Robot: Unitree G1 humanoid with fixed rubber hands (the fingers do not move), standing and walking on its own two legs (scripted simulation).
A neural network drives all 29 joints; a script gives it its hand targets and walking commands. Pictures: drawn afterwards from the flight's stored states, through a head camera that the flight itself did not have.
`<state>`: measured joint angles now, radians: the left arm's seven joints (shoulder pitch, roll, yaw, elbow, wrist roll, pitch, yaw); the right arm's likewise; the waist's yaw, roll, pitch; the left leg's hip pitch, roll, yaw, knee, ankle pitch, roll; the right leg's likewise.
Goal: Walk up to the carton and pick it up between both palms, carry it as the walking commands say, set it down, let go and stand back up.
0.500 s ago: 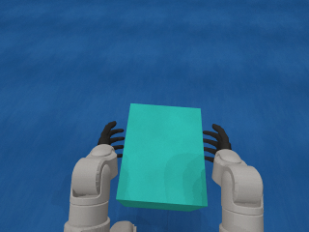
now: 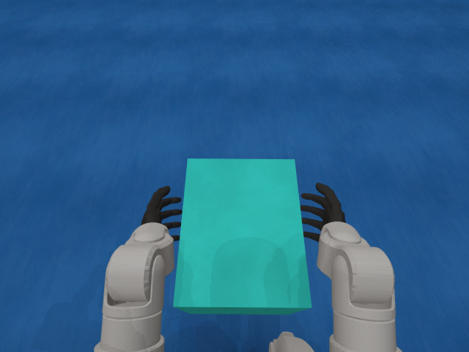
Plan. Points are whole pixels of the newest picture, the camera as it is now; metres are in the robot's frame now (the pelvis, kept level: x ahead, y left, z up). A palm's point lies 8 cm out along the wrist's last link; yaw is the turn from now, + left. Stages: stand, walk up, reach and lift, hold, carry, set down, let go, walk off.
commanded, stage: carry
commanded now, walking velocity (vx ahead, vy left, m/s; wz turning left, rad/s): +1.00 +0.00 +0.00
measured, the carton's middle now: (240, 240) +0.32 -0.01 -0.01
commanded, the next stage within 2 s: none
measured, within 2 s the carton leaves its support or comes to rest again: neither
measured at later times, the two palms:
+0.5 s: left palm (188, 56) +0.81 +0.12 +0.08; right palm (286, 56) +0.83 -0.15 +0.08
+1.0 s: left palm out of the picture +1.19 +0.06 +0.10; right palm (292, 3) +1.15 -0.21 +0.10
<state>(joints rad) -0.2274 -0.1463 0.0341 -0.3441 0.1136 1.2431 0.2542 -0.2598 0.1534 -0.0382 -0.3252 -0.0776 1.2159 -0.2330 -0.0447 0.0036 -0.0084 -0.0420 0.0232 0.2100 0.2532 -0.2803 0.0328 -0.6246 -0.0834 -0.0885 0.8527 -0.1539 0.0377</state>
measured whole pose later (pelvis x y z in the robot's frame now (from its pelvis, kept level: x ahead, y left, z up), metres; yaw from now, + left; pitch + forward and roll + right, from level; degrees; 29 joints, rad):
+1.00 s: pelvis +0.88 -0.03 -0.02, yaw -9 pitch +2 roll -1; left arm -0.29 -0.16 0.06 -0.34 0.13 1.26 0.27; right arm -0.30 0.16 -0.06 -0.32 -0.10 1.24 -0.24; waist -0.01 0.01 -0.05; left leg -0.10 0.09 0.23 0.53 -0.41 -0.03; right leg -0.39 0.00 -0.20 0.43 -0.05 -0.06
